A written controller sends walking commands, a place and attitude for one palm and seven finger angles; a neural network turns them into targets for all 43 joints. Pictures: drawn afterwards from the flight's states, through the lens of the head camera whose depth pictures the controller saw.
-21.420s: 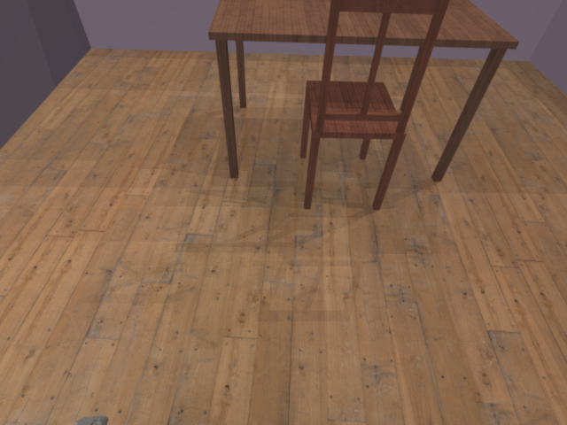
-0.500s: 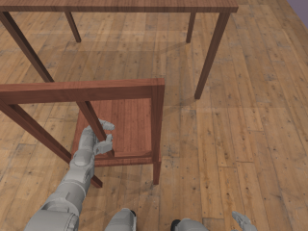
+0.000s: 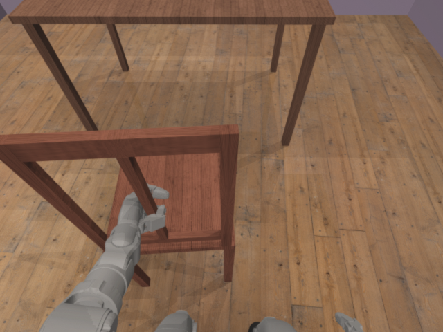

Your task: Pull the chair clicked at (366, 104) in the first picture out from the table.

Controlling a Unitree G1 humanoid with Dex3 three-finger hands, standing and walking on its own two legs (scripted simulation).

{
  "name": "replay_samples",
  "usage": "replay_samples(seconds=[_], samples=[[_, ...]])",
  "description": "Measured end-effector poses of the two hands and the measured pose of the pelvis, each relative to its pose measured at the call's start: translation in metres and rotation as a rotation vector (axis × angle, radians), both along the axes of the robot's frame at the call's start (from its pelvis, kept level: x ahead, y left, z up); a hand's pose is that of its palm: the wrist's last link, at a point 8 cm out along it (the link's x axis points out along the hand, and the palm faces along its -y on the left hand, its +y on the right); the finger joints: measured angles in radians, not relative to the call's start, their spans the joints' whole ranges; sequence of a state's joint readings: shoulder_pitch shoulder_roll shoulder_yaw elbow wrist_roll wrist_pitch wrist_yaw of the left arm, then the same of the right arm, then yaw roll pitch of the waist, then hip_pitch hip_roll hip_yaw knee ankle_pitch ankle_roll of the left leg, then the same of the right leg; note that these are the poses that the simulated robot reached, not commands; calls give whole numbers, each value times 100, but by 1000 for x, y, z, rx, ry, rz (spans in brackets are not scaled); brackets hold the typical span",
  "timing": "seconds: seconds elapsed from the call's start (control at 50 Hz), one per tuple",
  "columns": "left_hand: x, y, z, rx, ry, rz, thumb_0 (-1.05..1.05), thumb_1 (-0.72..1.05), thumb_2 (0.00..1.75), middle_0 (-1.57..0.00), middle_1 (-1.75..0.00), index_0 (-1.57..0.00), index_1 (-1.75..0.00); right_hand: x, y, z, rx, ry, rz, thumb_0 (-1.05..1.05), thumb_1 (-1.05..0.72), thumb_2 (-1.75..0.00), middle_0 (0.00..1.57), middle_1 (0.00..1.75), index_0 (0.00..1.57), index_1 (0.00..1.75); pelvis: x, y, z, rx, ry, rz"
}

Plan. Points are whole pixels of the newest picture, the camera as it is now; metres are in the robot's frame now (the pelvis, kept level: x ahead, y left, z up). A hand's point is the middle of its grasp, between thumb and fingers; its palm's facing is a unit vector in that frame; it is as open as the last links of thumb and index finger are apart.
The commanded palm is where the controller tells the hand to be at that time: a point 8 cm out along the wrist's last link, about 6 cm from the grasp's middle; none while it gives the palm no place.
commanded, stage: stop walking, hand still on the chair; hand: left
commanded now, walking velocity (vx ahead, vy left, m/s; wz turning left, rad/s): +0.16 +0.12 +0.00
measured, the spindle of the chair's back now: (149, 204) +0.36 +0.17 -0.04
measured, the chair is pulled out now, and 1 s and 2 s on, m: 0.55 0.60 0.60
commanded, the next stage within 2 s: open the thumb and straighten the fingers in 0.88 s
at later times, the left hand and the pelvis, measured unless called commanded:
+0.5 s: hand (157, 236) +0.30 +0.15 -0.06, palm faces +0.03 -0.98 -0.18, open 5.3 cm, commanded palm +0.28 +0.19 -0.04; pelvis +0.03 +0.01 +0.01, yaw -1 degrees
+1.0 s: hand (158, 235) +0.30 +0.15 -0.05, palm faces +0.04 -0.98 -0.18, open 5.3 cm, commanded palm +0.27 +0.20 -0.04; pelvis +0.05 +0.01 +0.02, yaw -1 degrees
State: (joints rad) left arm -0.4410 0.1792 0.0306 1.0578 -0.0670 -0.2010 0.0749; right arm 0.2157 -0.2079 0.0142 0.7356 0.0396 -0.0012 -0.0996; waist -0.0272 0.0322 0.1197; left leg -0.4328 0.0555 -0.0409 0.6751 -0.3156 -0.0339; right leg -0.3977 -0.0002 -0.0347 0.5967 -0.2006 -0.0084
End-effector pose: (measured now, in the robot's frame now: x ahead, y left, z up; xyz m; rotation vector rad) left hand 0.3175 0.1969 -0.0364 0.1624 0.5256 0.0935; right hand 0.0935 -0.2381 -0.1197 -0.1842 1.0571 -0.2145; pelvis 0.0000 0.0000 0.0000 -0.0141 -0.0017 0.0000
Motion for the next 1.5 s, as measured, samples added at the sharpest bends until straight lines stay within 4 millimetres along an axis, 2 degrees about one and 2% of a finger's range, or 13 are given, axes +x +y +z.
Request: replay_samples(seconds=[0.14, 0.24, 0.34, 0.46, 0.62, 0.74, 0.88, 1.06, 1.16, 1.3, 1.4, 1.5], samples=[[-22, -2, 0, 3, 0, -19, 5, 71, 81, -31, -123, -49, -145, -20, -9, 7, -57, -4, -18, 0, -91, -90, 21, 30, 20, 30, -8, 10, 2, 15, -21, 3], [-35, -2, 1, -3, 10, -28, 5, 71, 81, -30, -124, -50, -145, -22, -3, 13, -51, -5, -18, 1, -91, -90, 20, 30, 20, 30, -4, 11, 7, 8, -28, -4], [-42, -1, 1, -3, 12, -21, 5, 70, 83, -30, -124, -50, -145, -8, 5, 13, -22, -26, -4, 1, -91, -90, 20, 30, 20, 30, 6, 8, 8, 16, -40, -7], [-42, -1, 1, -2, 21, -13, 6, 70, 83, -31, -124, -50, -145, 20, 9, 17, -5, -77, -3, 1, -91, -90, 20, 30, 20, 30, 22, 8, 12, 18, -36, -17], [-41, -1, 2, 1, 28, -14, 6, 69, 84, -31, -124, -49, -145, 61, 7, 28, -13, -139, 16, 1, -91, -90, 20, 30, 20, 30, 39, 9, 15, 19, -31, -19], [-41, -1, 2, -2, 32, -10, 6, 69, 84, -31, -124, -49, -145, 81, 4, 36, -23, -172, 26, 1, -91, -90, 20, 30, 20, 30, 45, 7, 16, 18, -31, -17], [-41, -1, 2, -4, 36, -4, 6, 70, 84, -31, -124, -49, -145, 87, 3, 39, -24, -172, 27, 1, -91, -90, 20, 30, 20, 30, 48, 6, 17, 17, -29, -15], [-40, 0, 0, -34, 30, 10, 6, 68, 83, -32, -127, -50, -145, 75, 2, 34, 11, -152, 0, 1, -91, -90, 20, 30, 20, 30, 49, 4, 13, 19, 10, -3], [-38, 5, -1, -37, -5, -14, 4, 51, 73, -37, -132, -49, -145, 73, -6, 30, 3, -187, 6, 1, -91, -90, 20, 30, 20, 30, 47, 5, 3, 21, 69, -2], [-32, 17, -5, -15, 16, -3, 2, -4, 45, -43, -133, -47, -139, 82, -10, 20, -26, -216, 18, 1, -91, -90, 20, 30, 20, 30, 50, 10, -11, 19, 130, 2], [-33, 18, -5, -12, 30, -2, 1, -33, 31, -38, -115, -40, -118, 96, -3, 14, -23, -252, 35, 1, -91, -90, 20, 30, 20, 30, 56, 14, -17, 16, 155, 9], [-33, 12, -6, -15, 38, -9, 0, -46, 24, -29, -86, -30, -88, 112, 7, 11, -9, -286, 61, 1, -91, -90, 20, 30, 20, 30, 62, 16, -22, 13, 169, 17]])
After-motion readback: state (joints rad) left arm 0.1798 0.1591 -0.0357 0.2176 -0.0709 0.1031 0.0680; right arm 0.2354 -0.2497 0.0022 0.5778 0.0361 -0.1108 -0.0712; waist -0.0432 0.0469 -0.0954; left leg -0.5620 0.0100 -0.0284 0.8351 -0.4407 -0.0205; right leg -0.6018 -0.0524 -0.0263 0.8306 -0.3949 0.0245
